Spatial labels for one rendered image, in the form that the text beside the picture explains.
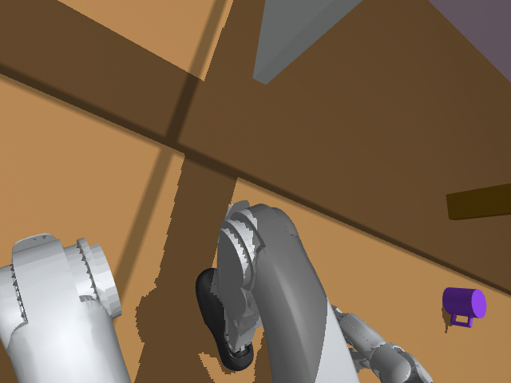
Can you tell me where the right robot hand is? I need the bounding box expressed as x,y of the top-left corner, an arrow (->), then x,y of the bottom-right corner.
331,305 -> 387,373

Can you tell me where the right robot foot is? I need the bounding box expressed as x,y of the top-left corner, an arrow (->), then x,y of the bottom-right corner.
196,268 -> 254,371

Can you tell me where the right robot arm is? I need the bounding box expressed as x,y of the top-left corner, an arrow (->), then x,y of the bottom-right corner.
370,343 -> 433,383

